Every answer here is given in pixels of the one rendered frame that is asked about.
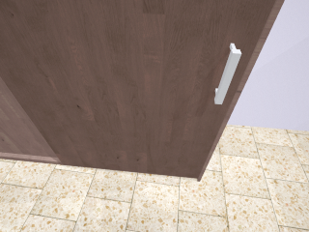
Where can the handle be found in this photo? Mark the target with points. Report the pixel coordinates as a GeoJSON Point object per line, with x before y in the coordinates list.
{"type": "Point", "coordinates": [228, 74]}

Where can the wardrobe door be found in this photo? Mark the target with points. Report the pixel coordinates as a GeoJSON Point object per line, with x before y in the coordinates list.
{"type": "Point", "coordinates": [127, 85]}
{"type": "Point", "coordinates": [18, 134]}

